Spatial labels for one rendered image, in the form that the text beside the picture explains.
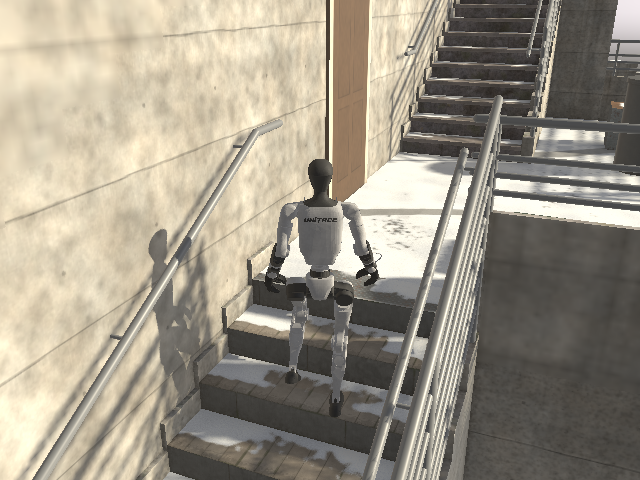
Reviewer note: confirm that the stairs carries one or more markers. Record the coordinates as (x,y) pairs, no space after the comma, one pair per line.
(254,426)
(472,133)

